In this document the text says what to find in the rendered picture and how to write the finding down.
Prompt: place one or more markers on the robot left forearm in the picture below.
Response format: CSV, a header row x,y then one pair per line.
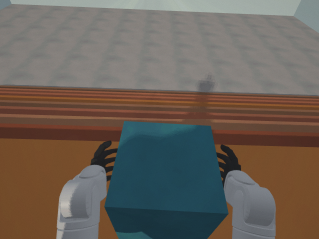
x,y
79,204

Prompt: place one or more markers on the robot left hand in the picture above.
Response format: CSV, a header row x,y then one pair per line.
x,y
101,154

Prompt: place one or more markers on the robot right forearm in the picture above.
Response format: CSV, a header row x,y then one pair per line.
x,y
254,208

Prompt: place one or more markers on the carton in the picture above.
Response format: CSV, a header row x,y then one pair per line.
x,y
166,182

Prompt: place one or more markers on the robot right hand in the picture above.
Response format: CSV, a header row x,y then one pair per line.
x,y
231,162

